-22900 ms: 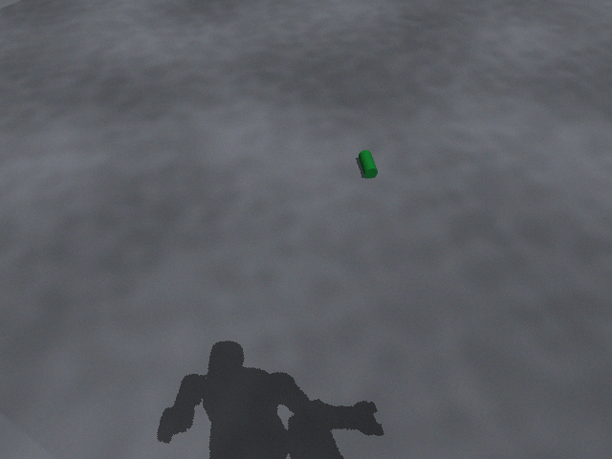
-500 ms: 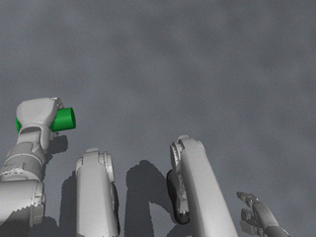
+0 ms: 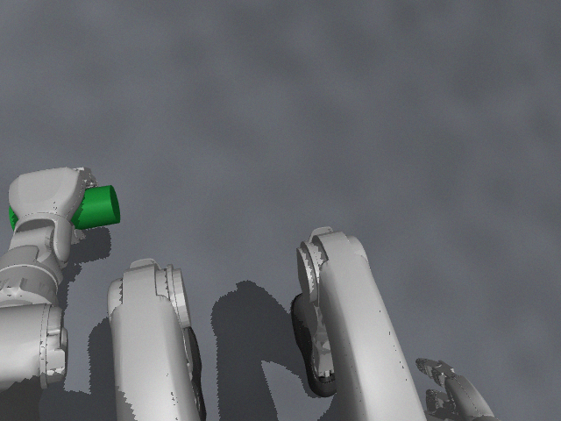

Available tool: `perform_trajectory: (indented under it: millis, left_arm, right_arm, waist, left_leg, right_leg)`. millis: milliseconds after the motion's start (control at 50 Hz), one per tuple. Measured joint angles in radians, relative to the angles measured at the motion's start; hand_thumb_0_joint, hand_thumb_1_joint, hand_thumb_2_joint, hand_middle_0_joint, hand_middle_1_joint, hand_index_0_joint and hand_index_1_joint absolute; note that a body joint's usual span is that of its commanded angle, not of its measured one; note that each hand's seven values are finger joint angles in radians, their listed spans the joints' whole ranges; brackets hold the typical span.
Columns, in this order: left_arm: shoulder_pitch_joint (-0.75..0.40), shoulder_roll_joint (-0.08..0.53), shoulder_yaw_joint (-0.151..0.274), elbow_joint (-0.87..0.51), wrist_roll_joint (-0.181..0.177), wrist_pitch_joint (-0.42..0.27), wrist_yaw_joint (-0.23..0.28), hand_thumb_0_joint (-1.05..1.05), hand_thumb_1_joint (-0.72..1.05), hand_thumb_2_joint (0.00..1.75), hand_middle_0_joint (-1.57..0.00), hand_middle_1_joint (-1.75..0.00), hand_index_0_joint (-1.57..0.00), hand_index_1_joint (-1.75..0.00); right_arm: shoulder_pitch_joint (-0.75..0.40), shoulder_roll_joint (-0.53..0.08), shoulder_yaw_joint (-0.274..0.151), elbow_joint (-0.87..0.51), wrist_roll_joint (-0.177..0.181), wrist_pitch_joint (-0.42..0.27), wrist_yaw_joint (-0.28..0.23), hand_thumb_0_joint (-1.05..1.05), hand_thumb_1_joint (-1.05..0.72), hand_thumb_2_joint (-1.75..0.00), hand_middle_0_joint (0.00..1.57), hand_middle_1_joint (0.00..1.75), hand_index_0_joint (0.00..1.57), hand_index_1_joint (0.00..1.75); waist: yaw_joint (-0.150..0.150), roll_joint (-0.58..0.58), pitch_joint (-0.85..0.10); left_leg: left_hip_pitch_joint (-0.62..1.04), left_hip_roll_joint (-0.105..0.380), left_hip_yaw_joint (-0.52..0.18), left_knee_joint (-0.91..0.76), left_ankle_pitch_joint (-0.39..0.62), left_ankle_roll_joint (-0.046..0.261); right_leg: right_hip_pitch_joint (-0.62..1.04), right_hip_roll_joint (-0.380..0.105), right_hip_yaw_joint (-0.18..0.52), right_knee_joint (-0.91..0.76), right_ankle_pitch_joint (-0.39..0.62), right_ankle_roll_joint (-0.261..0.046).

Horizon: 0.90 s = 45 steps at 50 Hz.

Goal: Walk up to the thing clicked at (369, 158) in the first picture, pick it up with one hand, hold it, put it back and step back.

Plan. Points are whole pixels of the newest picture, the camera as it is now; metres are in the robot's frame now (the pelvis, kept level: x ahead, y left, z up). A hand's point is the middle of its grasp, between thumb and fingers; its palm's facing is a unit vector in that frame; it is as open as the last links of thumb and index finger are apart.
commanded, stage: lower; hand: left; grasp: from above
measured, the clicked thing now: (69, 211) +0.42 +0.27 -0.20
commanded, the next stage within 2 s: rest in 0.32 s
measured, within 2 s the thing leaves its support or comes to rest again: neither
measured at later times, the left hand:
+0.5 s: hand (85, 220) +0.42 +0.26 -0.24, palm faces -0.47 -0.08 -0.88, open 9.0 cm
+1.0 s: hand (96, 217) +0.43 +0.26 -0.29, palm faces -0.46 -0.12 -0.88, open 9.0 cm
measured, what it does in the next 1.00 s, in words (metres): lowers itself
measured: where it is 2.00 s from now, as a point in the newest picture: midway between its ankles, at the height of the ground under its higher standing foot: (254, 378)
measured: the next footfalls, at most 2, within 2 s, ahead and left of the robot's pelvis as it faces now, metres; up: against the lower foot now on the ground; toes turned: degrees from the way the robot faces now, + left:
none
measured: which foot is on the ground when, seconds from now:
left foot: down 0.00-1.00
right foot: down 0.00-1.00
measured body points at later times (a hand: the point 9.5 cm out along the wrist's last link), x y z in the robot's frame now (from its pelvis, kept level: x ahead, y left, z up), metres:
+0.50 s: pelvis +0.00 +0.00 -0.04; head +0.25 +0.05 +0.33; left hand +0.44 +0.26 -0.19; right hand +0.06 -0.29 -0.15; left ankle +0.08 +0.13 -0.33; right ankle +0.10 -0.13 -0.33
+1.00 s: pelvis +0.01 +0.00 -0.07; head +0.27 +0.06 +0.30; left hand +0.45 +0.26 -0.24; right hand +0.05 -0.28 -0.17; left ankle +0.08 +0.13 -0.33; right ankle +0.10 -0.13 -0.33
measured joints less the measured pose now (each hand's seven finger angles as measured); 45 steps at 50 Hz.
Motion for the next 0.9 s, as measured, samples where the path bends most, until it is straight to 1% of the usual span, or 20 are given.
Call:
perform_trajectory:
  millis: [120, 160, 220, 320, 380, 500, 700, 740, 820, 900]
  left_arm:
    - [-0.014, 0.006, -0.002, 0.021, -0.003, 0.000, 0.006, 0.00, 0.09, 0.48, -0.83, -0.35, -0.83, -0.38]
    - [-0.028, 0.011, -0.010, 0.046, 0.000, -0.002, 0.008, 0.00, 0.09, 0.48, -0.83, -0.34, -0.83, -0.38]
    - [-0.046, 0.019, -0.011, 0.082, 0.001, -0.011, 0.012, 0.00, 0.09, 0.48, -0.84, -0.33, -0.84, -0.37]
    - [-0.050, 0.035, 0.000, 0.104, 0.012, -0.032, 0.029, 0.00, 0.09, 0.47, -0.85, -0.33, -0.84, -0.36]
    - [-0.040, 0.041, 0.021, 0.100, 0.017, -0.041, 0.047, 0.00, 0.09, 0.46, -0.85, -0.33, -0.84, -0.37]
    - [-0.029, 0.047, 0.038, 0.102, 0.031, -0.039, 0.082, 0.00, 0.09, 0.45, -0.85, -0.33, -0.84, -0.36]
    - [-0.050, 0.074, 0.062, 0.167, 0.031, -0.039, 0.118, 0.00, 0.11, 0.44, -0.84, -0.31, -0.84, -0.35]
    - [-0.057, 0.081, 0.061, 0.182, 0.031, -0.041, 0.125, 0.00, 0.11, 0.43, -0.84, -0.32, -0.83, -0.35]
    - [-0.055, 0.093, 0.082, 0.185, 0.035, -0.049, 0.135, 0.00, 0.12, 0.43, -0.83, -0.32, -0.83, -0.36]
    - [-0.061, 0.106, 0.086, 0.201, 0.038, -0.052, 0.148, 0.00, 0.12, 0.42, -0.83, -0.33, -0.83, -0.36]
  right_arm:
    - [-0.009, -0.004, 0.005, 0.004, -0.002, -0.005, 0.002, 0.01, -0.91, -0.90, 0.20, 0.30, 0.20, 0.30]
    - [-0.013, -0.007, 0.009, 0.006, -0.004, -0.008, 0.004, 0.01, -0.91, -0.90, 0.20, 0.30, 0.20, 0.30]
    - [-0.019, -0.011, 0.016, 0.009, -0.008, -0.013, 0.007, 0.01, -0.91, -0.90, 0.20, 0.30, 0.20, 0.30]
    - [-0.029, -0.014, 0.023, 0.011, -0.018, -0.021, 0.015, 0.00, -0.91, -0.90, 0.20, 0.30, 0.20, 0.30]
    - [-0.035, -0.013, 0.024, 0.014, -0.025, -0.021, 0.021, 0.00, -0.91, -0.90, 0.20, 0.30, 0.20, 0.30]
    - [-0.047, -0.011, 0.024, 0.023, -0.039, -0.020, 0.030, 0.00, -0.91, -0.90, 0.20, 0.30, 0.20, 0.30]
    - [-0.071, -0.012, 0.048, 0.032, -0.066, -0.032, 0.053, 0.00, -0.90, -0.89, 0.20, 0.30, 0.20, 0.30]
    - [-0.075, -0.012, 0.054, 0.034, -0.072, -0.037, 0.059, 0.00, -0.90, -0.89, 0.20, 0.30, 0.20, 0.30]
    - [-0.080, -0.013, 0.064, 0.038, -0.082, -0.041, 0.071, 0.00, -0.90, -0.89, 0.20, 0.30, 0.20, 0.30]
    - [-0.083, -0.015, 0.072, 0.041, -0.092, -0.046, 0.084, 0.00, -0.90, -0.89, 0.20, 0.30, 0.20, 0.30]
  waist:
    - [0.000, -0.004, 0.009]
    - [-0.001, -0.006, 0.012]
    - [-0.005, -0.009, 0.019]
    - [-0.014, -0.017, 0.040]
    - [-0.020, -0.024, 0.051]
    - [-0.029, -0.033, 0.063]
    - [-0.046, -0.039, 0.089]
    - [-0.050, -0.040, 0.096]
    - [-0.055, -0.045, 0.110]
    - [-0.061, -0.052, 0.121]
  left_leg:
    - [-0.017, -0.001, -0.003, 0.026, -0.001, -0.002]
    - [-0.023, -0.002, -0.004, 0.034, -0.001, -0.002]
    - [-0.037, -0.003, -0.008, 0.051, -0.002, -0.003]
    - [-0.055, -0.004, -0.017, 0.084, -0.007, -0.008]
    - [-0.066, -0.005, -0.022, 0.104, -0.011, -0.010]
    - [-0.086, -0.005, -0.029, 0.136, -0.020, -0.015]
    - [-0.106, -0.005, -0.048, 0.184, -0.037, -0.020]
    - [-0.108, -0.005, -0.051, 0.193, -0.041, -0.021]
    - [-0.111, -0.004, -0.061, 0.211, -0.049, -0.022]
    - [-0.117, -0.005, -0.069, 0.230, -0.053, -0.022]
  right_leg:
    - [-0.017, 0.002, 0.000, 0.025, 0.000, 0.000]
    - [-0.024, 0.003, 0.000, 0.034, 0.000, 0.000]
    - [-0.037, 0.004, -0.002, 0.049, 0.000, 0.000]
    - [-0.054, 0.007, -0.006, 0.079, -0.003, 0.001]
    - [-0.066, 0.010, -0.009, 0.097, -0.005, 0.001]
    - [-0.088, 0.013, -0.011, 0.127, -0.011, 0.002]
    - [-0.108, 0.022, -0.023, 0.165, -0.018, 0.004]
    - [-0.110, 0.022, -0.025, 0.172, -0.021, 0.005]
    - [-0.112, 0.026, -0.031, 0.183, -0.023, 0.008]
    - [-0.114, 0.029, -0.036, 0.195, -0.025, 0.011]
